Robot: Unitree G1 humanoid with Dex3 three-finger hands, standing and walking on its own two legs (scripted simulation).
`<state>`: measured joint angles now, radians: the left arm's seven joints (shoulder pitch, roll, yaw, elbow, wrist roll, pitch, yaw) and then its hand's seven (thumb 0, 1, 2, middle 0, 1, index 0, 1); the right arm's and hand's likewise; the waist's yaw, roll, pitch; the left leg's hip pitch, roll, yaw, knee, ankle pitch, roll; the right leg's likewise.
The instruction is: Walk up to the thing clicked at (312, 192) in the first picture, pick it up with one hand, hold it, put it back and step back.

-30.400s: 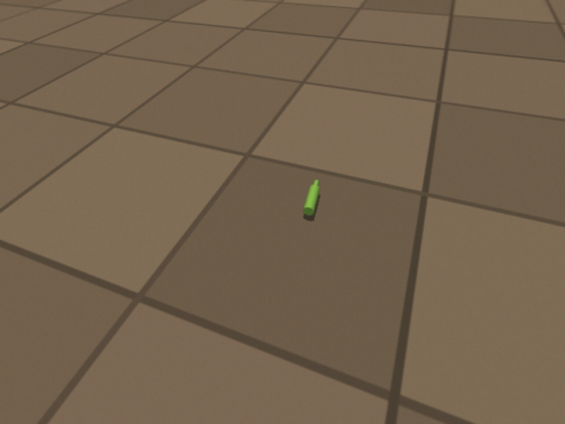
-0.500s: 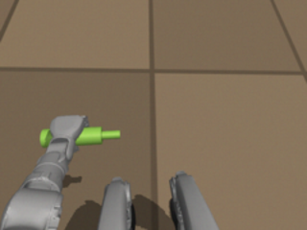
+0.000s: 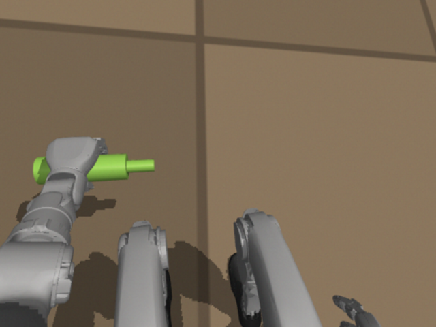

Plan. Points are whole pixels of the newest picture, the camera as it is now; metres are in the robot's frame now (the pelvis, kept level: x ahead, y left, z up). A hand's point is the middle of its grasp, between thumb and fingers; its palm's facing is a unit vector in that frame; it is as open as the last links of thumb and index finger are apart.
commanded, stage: crouch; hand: left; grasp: from above
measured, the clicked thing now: (99, 167) +0.44 +0.22 -0.21
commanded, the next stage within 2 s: lower in 0.58 s
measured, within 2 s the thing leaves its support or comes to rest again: neither
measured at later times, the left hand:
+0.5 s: hand (95, 174) +0.44 +0.25 -0.25, palm faces -0.48 -0.04 -0.87, open 8.7 cm
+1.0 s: hand (100, 175) +0.45 +0.25 -0.31, palm faces -0.50 -0.06 -0.86, open 8.7 cm
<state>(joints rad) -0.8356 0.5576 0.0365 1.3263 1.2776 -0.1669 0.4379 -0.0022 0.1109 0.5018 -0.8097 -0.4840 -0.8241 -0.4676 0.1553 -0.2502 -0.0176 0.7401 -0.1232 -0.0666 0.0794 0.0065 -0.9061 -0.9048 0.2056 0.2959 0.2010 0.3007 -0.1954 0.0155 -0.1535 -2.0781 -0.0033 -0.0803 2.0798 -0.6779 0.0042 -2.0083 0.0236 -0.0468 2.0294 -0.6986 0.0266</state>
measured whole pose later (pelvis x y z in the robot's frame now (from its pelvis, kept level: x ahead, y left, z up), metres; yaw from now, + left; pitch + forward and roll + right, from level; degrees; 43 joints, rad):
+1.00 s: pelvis -0.01 +0.00 -0.11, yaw -4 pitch +34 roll -8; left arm -0.97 0.74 0.09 1.52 1.28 -0.23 0.44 0.00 0.13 0.47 -0.81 -0.48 -0.82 -0.46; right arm 0.14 -0.27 0.09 0.75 -0.16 -0.08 0.14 0.00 -0.91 -0.90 0.21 0.30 0.20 0.30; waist -0.27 -0.04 0.00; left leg -2.33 0.01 -0.14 2.43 -0.70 -0.01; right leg -2.25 0.06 -0.10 2.34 -0.69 0.03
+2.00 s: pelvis -0.01 +0.00 -0.13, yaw -9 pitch +29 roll -12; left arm -1.01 0.89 0.11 1.71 1.29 -0.22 0.62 0.00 0.20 0.30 -0.85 -0.37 -0.87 -0.35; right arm 0.10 -0.31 0.23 0.72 -0.23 -0.19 0.22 0.00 -0.90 -0.90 0.20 0.30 0.20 0.30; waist -0.34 -0.11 0.12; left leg -2.36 0.02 -0.22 2.56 -0.73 0.00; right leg -2.26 0.09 -0.16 2.41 -0.68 0.05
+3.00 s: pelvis -0.01 +0.00 -0.13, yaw -10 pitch +27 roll -13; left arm -1.04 0.96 0.06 1.73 1.27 -0.25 0.61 0.00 -0.36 0.86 -0.20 -0.90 -0.20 -0.88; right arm 0.08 -0.34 0.29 0.67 -0.24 -0.22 0.23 0.00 -0.89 -0.90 0.21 0.30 0.20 0.30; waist -0.36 -0.13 0.15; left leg -2.34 0.02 -0.25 2.55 -0.72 -0.01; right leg -2.23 0.09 -0.18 2.38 -0.66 0.05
